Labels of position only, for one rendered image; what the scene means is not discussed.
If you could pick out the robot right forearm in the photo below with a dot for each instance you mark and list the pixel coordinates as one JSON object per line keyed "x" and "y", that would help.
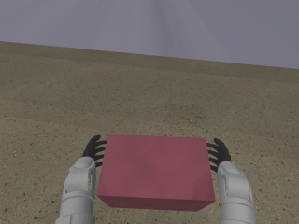
{"x": 236, "y": 198}

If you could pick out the robot left forearm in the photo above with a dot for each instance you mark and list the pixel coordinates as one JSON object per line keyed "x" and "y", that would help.
{"x": 78, "y": 193}

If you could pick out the robot left hand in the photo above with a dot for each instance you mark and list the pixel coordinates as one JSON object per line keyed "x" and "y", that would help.
{"x": 91, "y": 149}

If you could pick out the robot right hand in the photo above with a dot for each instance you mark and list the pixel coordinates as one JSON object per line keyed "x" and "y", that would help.
{"x": 222, "y": 154}

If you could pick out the carton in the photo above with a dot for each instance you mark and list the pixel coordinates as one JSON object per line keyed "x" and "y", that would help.
{"x": 156, "y": 172}

